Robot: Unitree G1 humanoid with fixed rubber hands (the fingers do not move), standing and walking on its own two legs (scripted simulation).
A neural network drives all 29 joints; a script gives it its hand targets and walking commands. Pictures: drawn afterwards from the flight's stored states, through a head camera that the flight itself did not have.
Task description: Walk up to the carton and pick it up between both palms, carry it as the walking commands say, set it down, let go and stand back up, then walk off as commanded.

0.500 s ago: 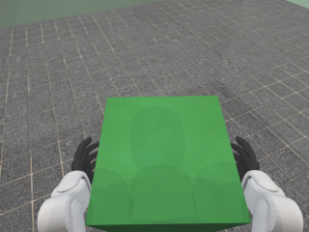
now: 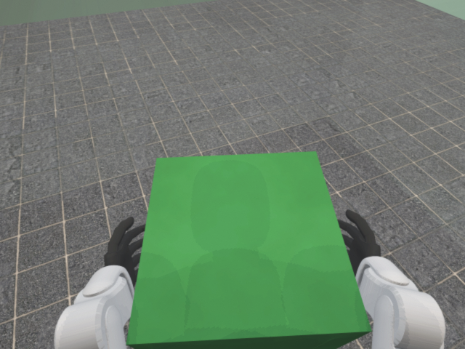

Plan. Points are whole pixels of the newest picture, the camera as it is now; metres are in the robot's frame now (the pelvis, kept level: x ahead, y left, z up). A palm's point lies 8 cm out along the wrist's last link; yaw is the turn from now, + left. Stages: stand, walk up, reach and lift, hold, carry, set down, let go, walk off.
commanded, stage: carry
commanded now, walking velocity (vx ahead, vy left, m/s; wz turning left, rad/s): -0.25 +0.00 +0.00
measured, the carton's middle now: (241, 262) +0.26 +0.02 +0.01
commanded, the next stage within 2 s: none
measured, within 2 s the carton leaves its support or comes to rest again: neither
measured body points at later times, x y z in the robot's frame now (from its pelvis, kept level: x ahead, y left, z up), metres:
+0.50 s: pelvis -0.17 +0.00 +0.00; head -0.18 +0.00 +0.45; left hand +0.08 +0.17 +0.08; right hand +0.07 -0.18 +0.08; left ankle -0.18 +0.13 -0.74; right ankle -0.10 -0.12 -0.74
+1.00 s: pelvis -0.22 +0.01 -0.01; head -0.24 +0.00 +0.44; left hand +0.02 +0.18 +0.07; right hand +0.01 -0.18 +0.07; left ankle -0.18 +0.13 -0.74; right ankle -0.10 -0.12 -0.73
